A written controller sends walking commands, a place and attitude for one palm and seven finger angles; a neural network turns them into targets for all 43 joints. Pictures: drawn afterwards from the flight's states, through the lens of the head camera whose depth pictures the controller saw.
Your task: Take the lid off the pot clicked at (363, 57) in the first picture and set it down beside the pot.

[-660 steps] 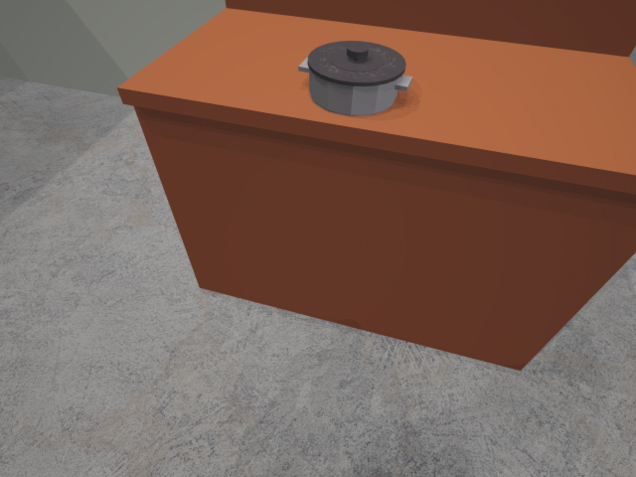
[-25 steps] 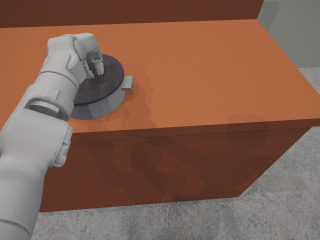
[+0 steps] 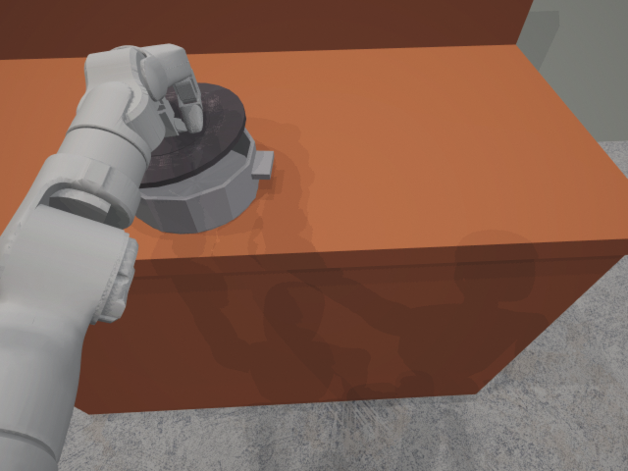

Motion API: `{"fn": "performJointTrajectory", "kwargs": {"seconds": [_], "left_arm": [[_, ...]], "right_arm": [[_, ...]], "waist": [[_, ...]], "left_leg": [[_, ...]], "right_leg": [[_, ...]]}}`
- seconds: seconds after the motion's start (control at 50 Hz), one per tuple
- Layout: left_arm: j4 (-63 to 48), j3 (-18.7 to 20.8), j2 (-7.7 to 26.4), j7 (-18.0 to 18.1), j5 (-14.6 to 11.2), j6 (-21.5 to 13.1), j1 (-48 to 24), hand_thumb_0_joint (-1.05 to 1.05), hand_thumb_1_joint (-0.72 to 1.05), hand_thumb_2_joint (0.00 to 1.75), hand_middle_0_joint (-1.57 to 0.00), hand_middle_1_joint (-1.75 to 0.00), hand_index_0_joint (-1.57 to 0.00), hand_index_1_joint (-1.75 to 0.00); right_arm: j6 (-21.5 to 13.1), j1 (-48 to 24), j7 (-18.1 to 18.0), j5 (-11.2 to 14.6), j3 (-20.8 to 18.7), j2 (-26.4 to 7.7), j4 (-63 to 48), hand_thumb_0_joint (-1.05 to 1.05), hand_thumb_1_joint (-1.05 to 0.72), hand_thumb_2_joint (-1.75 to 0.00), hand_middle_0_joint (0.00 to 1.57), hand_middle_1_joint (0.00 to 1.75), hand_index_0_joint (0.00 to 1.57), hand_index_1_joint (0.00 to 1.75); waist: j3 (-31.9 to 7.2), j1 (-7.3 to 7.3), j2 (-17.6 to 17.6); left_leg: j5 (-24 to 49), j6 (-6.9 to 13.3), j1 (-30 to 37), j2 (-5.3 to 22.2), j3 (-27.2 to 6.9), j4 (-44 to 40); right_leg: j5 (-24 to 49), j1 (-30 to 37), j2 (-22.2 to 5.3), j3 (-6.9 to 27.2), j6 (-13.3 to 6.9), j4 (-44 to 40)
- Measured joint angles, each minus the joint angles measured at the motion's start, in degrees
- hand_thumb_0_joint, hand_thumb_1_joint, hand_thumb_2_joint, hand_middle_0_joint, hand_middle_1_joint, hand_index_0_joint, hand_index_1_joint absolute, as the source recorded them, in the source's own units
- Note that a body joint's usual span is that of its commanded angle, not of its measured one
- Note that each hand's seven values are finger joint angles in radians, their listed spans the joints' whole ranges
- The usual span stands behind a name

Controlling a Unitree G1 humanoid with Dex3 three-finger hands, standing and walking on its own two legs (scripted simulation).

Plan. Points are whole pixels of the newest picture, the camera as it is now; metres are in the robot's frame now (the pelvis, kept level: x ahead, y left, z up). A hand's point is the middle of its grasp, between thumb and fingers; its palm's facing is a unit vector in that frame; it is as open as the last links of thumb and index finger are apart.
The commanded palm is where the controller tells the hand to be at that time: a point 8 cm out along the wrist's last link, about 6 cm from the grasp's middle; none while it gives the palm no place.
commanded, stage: lift the lid straight up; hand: left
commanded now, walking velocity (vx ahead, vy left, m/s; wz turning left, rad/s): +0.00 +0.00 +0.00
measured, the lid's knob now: (161, 115) +0.53 +0.17 +0.19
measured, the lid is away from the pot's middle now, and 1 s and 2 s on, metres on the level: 0.01 0.01 0.06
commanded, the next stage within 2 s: move the lid sideways beside the pot in 1.54 s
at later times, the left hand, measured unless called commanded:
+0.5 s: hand (160, 85) +0.49 +0.14 +0.25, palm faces -0.29 -0.13 -0.95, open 3.4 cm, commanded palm +0.49 +0.15 +0.31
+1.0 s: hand (149, 45) +0.50 +0.14 +0.29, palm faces -0.22 -0.14 -0.97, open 3.4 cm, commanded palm +0.49 +0.15 +0.35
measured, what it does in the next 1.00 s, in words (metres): stands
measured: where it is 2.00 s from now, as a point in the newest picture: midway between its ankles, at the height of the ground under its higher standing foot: outside the picture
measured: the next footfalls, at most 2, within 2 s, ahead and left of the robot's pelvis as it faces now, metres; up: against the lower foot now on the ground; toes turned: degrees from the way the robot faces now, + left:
none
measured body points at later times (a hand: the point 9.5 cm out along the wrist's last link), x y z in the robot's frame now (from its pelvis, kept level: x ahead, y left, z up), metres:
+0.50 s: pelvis -0.01 +0.00 +0.00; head +0.03 -0.02 +0.45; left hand +0.50 +0.15 +0.30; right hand +0.03 -0.27 -0.13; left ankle +0.00 +0.08 -0.74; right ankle -0.04 -0.12 -0.74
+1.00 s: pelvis +0.00 -0.01 +0.00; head +0.04 -0.02 +0.45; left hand +0.51 +0.15 +0.34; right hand +0.07 -0.27 -0.13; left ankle +0.00 +0.08 -0.74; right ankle -0.04 -0.12 -0.74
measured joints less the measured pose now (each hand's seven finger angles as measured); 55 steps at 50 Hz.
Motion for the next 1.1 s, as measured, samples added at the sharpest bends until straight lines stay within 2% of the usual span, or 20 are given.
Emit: {"fn": "performJointTrajectory", "kwargs": {"seconds": [0.2,0.56,0.72,0.86,1.1], "left_arm": [[3.3,-1.0,-1.0,-0.3,0.3,1.8,-4.1,-0.13,0.44,0.82,-0.42,-0.92,-1.14,-1.19],[5.4,0.5,1.5,-0.6,1.6,3.7,-8.3,-0.14,0.45,0.82,-0.42,-0.92,-1.15,-1.19],[5.4,-1.3,2.0,-1.3,1.5,4.9,-9.9,-0.14,0.45,0.83,-0.42,-0.91,-1.15,-1.19],[3.3,-0.4,1.7,-1.7,1.9,4.4,-10.6,-0.14,0.44,0.83,-0.42,-0.91,-1.15,-1.19],[3.4,-1.0,1.1,-2.5,2.5,7.4,-13.3,-0.14,0.44,0.83,-0.42,-0.91,-1.15,-1.19]], "right_arm": [[-0.4,-1.7,-0.3,0.1,0.9,0.3,0.3,0.01,-0.91,-0.90,0.20,0.30,0.20,0.30],[-1.3,0.1,-0.8,0.2,1.0,-0.7,1.1,0.01,-0.91,-0.90,0.20,0.30,0.20,0.30],[-1.5,0.0,-0.5,0.5,1.0,-0.7,1.4,0.01,-0.91,-0.90,0.20,0.30,0.20,0.30],[-2.6,-0.6,-0.1,0.1,0.9,-0.5,1.1,0.01,-0.91,-0.90,0.20,0.30,0.20,0.30],[-1.9,-2.4,0.3,0.2,1.5,-0.1,0.5,0.01,-0.91,-0.90,0.20,0.30,0.20,0.30]], "waist": [[0.2,0.03,-0.1],[0.2,-1.18,-0.2],[0.1,-1.00,-0.3],[-0.5,-0.58,0.0],[-0.9,0.07,0.3]], "left_leg": [[0.8,0.0,0.3,-0.1,-0.2,-0.7],[1.2,-0.4,0.6,0.4,0.2,-1.7],[1.0,-0.4,0.7,0.3,-0.1,-1.8],[1.1,-0.4,0.3,0.0,-0.3,-2.1],[1.0,-0.5,0.7,-0.1,-0.4,-2.3]], "right_leg": [[0.5,0.1,-0.1,-0.2,-0.1,-0.1],[0.9,0.1,0.4,0.3,-0.4,-0.9],[0.7,0.3,0.4,0.1,-0.4,-1.2],[0.6,-0.1,0.1,-0.1,-0.4,-1.2],[0.3,0.2,0.0,-0.2,-0.4,-1.1]]}}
